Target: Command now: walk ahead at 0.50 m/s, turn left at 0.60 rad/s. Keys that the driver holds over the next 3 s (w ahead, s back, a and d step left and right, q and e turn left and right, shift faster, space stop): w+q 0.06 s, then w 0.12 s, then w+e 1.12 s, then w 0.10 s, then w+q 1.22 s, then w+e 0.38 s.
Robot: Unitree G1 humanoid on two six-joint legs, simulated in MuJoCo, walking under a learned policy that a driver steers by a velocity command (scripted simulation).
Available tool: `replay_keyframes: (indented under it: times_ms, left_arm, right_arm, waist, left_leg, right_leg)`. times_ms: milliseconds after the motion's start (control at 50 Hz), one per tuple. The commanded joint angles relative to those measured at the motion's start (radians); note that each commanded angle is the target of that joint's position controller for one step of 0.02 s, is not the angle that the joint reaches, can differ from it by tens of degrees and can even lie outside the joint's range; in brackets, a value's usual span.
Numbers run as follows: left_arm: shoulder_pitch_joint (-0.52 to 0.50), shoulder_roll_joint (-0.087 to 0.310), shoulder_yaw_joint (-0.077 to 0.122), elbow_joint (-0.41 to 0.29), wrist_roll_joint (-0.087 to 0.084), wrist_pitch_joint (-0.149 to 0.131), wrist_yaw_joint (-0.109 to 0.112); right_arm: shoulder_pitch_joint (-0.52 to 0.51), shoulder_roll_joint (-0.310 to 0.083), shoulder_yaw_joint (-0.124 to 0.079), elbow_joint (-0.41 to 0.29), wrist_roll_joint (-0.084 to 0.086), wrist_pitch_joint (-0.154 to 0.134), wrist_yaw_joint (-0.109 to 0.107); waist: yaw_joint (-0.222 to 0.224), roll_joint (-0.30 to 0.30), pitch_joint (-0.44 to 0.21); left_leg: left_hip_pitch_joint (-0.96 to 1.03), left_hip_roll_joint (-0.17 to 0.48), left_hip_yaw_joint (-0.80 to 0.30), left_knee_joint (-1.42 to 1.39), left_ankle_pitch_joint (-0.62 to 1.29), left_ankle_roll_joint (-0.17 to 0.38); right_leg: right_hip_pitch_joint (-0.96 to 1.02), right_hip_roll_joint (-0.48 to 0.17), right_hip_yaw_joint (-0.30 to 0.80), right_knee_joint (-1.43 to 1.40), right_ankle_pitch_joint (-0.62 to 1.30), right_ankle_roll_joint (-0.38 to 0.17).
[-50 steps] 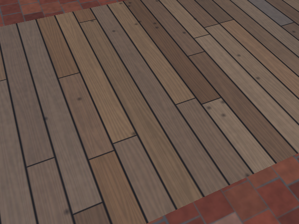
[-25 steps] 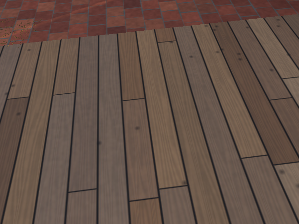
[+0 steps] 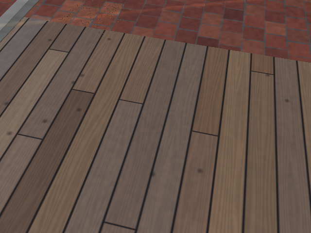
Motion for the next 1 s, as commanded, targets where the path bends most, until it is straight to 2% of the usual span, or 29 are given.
replay_keyframes:
  times_ms: [20,60,140,220,260,300,320,340,360,380,400,420,440,460,480,540,580,620,680,780,820,860,880,900,920,940,960,980,1000]
  left_arm:
    - [0.074,0.088,0.025,-0.042,0.011,0.023,-0.007]
    - [-0.013,0.081,0.023,-0.070,0.008,0.025,-0.009]
    - [-0.150,0.068,0.016,-0.100,0.003,0.018,-0.015]
    - [-0.255,0.064,0.008,-0.127,-0.008,0.005,-0.026]
    - [-0.281,0.072,0.009,-0.139,-0.012,0.000,-0.028]
    - [-0.227,0.087,0.016,-0.125,-0.014,-0.004,-0.027]
    - [-0.159,0.101,0.024,-0.100,-0.016,-0.005,-0.021]
    - [-0.040,0.116,0.034,-0.060,-0.017,-0.009,-0.012]
    - [0.112,0.138,0.046,-0.014,-0.010,-0.017,-0.001]
    - [0.254,0.224,0.067,0.003,0.008,-0.021,0.010]
    - [0.243,0.278,0.084,0.020,-0.004,-0.012,0.000]
    - [0.156,0.198,0.069,0.013,-0.040,-0.004,-0.014]
    - [0.083,0.158,0.061,-0.002,-0.043,-0.002,-0.017]
    - [0.055,0.129,0.054,-0.002,-0.034,-0.003,-0.018]
    - [0.059,0.120,0.050,0.010,-0.035,-0.007,-0.015]
    - [0.093,0.131,0.053,0.038,-0.045,-0.023,-0.012]
    - [0.117,0.148,0.060,0.047,-0.045,-0.024,-0.008]
    - [0.150,0.151,0.063,0.056,-0.046,-0.020,-0.005]
    - [0.200,0.154,0.069,0.069,-0.046,-0.016,-0.003]
    - [0.253,0.165,0.076,0.073,-0.030,-0.008,0.009]
    - [0.210,0.180,0.081,0.057,-0.025,-0.006,0.017]
    - [0.156,0.193,0.083,0.042,-0.029,-0.011,0.012]
    - [0.157,0.159,0.073,0.032,-0.041,-0.020,0.002]
    - [0.200,0.067,0.050,0.003,-0.062,-0.027,0.003]
    - [0.261,0.091,0.051,-0.022,-0.050,-0.017,0.004]
    - [0.225,0.143,0.059,0.019,-0.024,0.002,0.009]
    - [0.157,0.136,0.059,0.017,-0.017,0.006,-0.004]
    - [0.136,0.113,0.056,0.012,-0.018,0.010,-0.013]
    - [0.117,0.108,0.056,0.006,-0.005,0.021,-0.022]
  right_arm:
    - [0.033,-0.135,-0.036,-0.048,0.006,-0.035,-0.002]
    - [0.075,-0.145,-0.039,-0.035,0.004,-0.037,-0.001]
    - [0.161,-0.126,-0.032,0.000,0.007,-0.045,-0.003]
    - [0.230,-0.130,-0.027,0.033,-0.002,-0.053,-0.013]
    - [0.238,-0.137,-0.024,0.044,-0.010,-0.056,-0.019]
    - [0.208,-0.148,-0.024,0.051,-0.016,-0.059,-0.026]
    - [0.195,-0.157,-0.024,0.055,-0.019,-0.061,-0.029]
    - [0.184,-0.163,-0.024,0.060,-0.023,-0.059,-0.028]
    - [0.177,-0.156,-0.019,0.060,-0.022,-0.060,-0.028]
    - [0.208,-0.096,0.000,0.025,-0.007,-0.065,-0.027]
    - [0.286,-0.064,0.003,0.022,-0.005,-0.066,-0.018]
    - [0.197,-0.115,-0.001,0.015,-0.040,-0.066,-0.020]
    - [0.117,-0.118,0.000,-0.002,-0.034,-0.072,-0.013]
    - [0.072,-0.108,0.006,-0.014,-0.032,-0.076,-0.007]
    - [0.063,-0.101,0.008,-0.022,-0.038,-0.068,-0.004]
    - [0.073,-0.073,0.019,-0.028,-0.045,-0.038,0.002]
    - [0.014,-0.062,0.025,-0.049,-0.044,-0.030,0.004]
    - [-0.090,-0.057,0.030,-0.083,-0.042,-0.028,0.005]
    - [-0.202,-0.043,0.039,-0.116,-0.035,-0.031,0.009]
    - [-0.315,-0.053,0.045,-0.159,-0.020,-0.047,0.009]
    - [-0.265,-0.076,0.038,-0.151,-0.018,-0.055,0.005]
    - [-0.091,-0.113,0.020,-0.099,-0.019,-0.069,-0.012]
    - [0.035,-0.169,0.003,-0.079,-0.035,-0.082,-0.027]
    - [0.153,-0.242,-0.016,-0.084,-0.056,-0.079,-0.044]
    - [0.114,-0.274,-0.030,-0.074,-0.041,-0.058,-0.042]
    - [0.044,-0.169,-0.013,-0.090,-0.034,-0.049,-0.036]
    - [0.000,-0.099,0.004,-0.094,-0.026,-0.050,-0.032]
    - [-0.020,-0.073,0.012,-0.088,-0.029,-0.053,-0.029]
    - [-0.008,-0.067,0.015,-0.072,-0.026,-0.061,-0.030]
  waist:
    - [0.021,0.039,-0.081]
    - [-0.005,0.050,-0.047]
    - [-0.064,0.074,-0.025]
    - [-0.109,0.076,-0.014]
    - [-0.110,0.083,0.003]
    - [-0.070,0.095,0.001]
    - [-0.039,0.100,-0.031]
    - [0.016,0.085,-0.093]
    - [0.087,0.057,-0.175]
    - [0.116,-0.070,-0.299]
    - [0.048,-0.265,-0.338]
    - [0.025,-0.094,-0.211]
    - [0.013,-0.029,-0.105]
    - [0.002,0.006,-0.062]
    - [-0.017,-0.002,-0.038]
    - [-0.043,-0.036,-0.064]
    - [-0.034,-0.035,-0.048]
    - [-0.008,-0.034,-0.017]
    - [0.034,-0.044,-0.021]
    - [0.072,-0.054,-0.037]
    - [0.033,-0.065,-0.046]
    - [-0.055,-0.040,-0.113]
    - [-0.110,0.039,-0.211]
    - [-0.128,0.182,-0.349]
    - [-0.064,0.340,-0.372]
    - [-0.046,0.138,-0.214]
    - [-0.047,0.056,-0.116]
    - [-0.029,0.069,-0.072]
    - [-0.021,0.111,-0.049]
  left_leg:
    - [0.081,0.251,-0.281,-0.209,0.342,0.158]
    - [0.075,0.238,-0.292,-0.234,0.280,0.147]
    - [0.159,0.231,-0.274,-0.235,0.312,0.103]
    - [0.272,0.263,-0.259,-0.211,0.410,0.082]
    - [0.315,0.292,-0.253,-0.206,0.448,0.069]
    - [0.327,0.308,-0.215,-0.168,0.588,0.040]
    - [0.334,0.303,-0.189,-0.099,0.747,0.024]
    - [0.338,0.281,-0.151,0.048,0.871,0.010]
    - [0.258,0.246,-0.104,0.248,0.814,-0.008]
    - [0.025,0.171,-0.047,0.572,0.479,-0.042]
    - [-0.270,-0.002,-0.014,0.836,-0.307,-0.080]
    - [-0.365,0.075,-0.104,0.873,-0.254,-0.068]
    - [-0.376,0.121,-0.095,0.837,-0.162,-0.071]
    - [-0.359,0.152,-0.084,0.785,-0.121,-0.076]
    - [-0.337,0.171,-0.079,0.742,-0.114,-0.088]
    - [-0.285,0.185,-0.053,0.653,-0.116,-0.135]
    - [-0.320,0.193,-0.033,0.582,-0.077,-0.161]
    - [-0.362,0.201,-0.021,0.474,0.003,-0.183]
    - [-0.357,0.185,-0.015,0.322,0.126,-0.193]
    - [-0.322,0.144,-0.024,0.183,0.136,-0.176]
    - [-0.211,0.130,-0.042,0.112,0.081,-0.154]
    - [0.056,0.101,-0.032,0.018,0.044,-0.117]
    - [0.262,0.219,-0.140,-0.019,-0.028,-0.074]
    - [0.504,0.487,-0.443,-0.062,-0.217,-0.014]
    - [0.521,0.594,-0.808,-0.171,-0.301,0.076]
    - [0.387,0.552,-0.693,-0.171,-0.381,0.067]
    - [0.270,0.489,-0.533,-0.189,-0.297,0.047]
    - [0.196,0.442,-0.405,-0.217,-0.163,0.022]
    - [0.156,0.410,-0.315,-0.231,-0.061,0.011]
  right_leg:
    - [-0.078,-0.010,0.003,-0.071,0.056,0.022]
    - [-0.132,-0.009,-0.002,-0.156,0.137,0.033]
    - [-0.178,0.003,-0.007,-0.355,0.303,0.024]
    - [-0.174,0.034,-0.032,-0.490,0.352,-0.014]
    - [-0.150,0.048,-0.040,-0.543,0.318,-0.048]
    - [-0.044,0.080,-0.051,-0.597,0.242,-0.091]
    - [0.055,0.117,-0.065,-0.610,0.196,-0.112]
    - [0.189,0.158,-0.083,-0.643,0.174,-0.136]
    - [0.390,0.132,-0.047,-0.680,0.201,-0.170]
    - [0.653,-0.100,0.280,-0.697,0.108,-0.254]
    - [0.784,-0.274,0.741,-0.828,0.160,-0.382]
    - [0.684,-0.226,0.731,-0.874,0.053,-0.355]
    - [0.553,-0.195,0.572,-0.886,0.081,-0.337]
    - [0.472,-0.144,0.483,-0.906,0.182,-0.314]
    - [0.417,-0.105,0.421,-0.916,0.281,-0.297]
    - [0.354,-0.047,0.327,-0.941,0.435,-0.294]
    - [0.325,-0.027,0.304,-0.967,0.411,-0.300]
    - [0.315,-0.007,0.297,-0.987,0.392,-0.287]
    - [0.345,0.019,0.290,-0.959,0.427,-0.249]
    - [0.437,-0.005,0.347,-0.860,0.559,-0.230]
    - [0.423,-0.016,0.383,-0.812,0.573,-0.202]
    - [0.358,0.031,0.371,-0.650,0.644,-0.162]
    - [0.276,0.094,0.312,-0.439,0.544,-0.135]
    - [0.086,0.187,0.183,-0.167,0.119,-0.109]
    - [-0.112,0.240,0.103,-0.012,-0.220,-0.103]
    - [-0.166,0.148,0.116,0.058,-0.135,-0.106]
    - [-0.149,0.122,0.104,0.037,-0.054,-0.099]
    - [-0.121,0.095,0.093,-0.001,-0.014,-0.090]
    - [-0.107,0.074,0.085,-0.025,0.001,-0.082]
Next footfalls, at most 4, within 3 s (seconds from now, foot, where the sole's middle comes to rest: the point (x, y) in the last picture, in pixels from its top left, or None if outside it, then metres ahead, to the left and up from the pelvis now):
0.36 right None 0.38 -0.11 -0.77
0.88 left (151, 181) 0.68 0.05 -0.77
1.40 right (214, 152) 0.84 -0.26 -0.77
1.96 left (204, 101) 1.18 -0.24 -0.77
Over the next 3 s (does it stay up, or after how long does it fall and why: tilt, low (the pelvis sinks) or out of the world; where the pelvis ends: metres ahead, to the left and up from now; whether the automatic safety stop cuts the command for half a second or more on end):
stays up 1.55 -0.31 -0.01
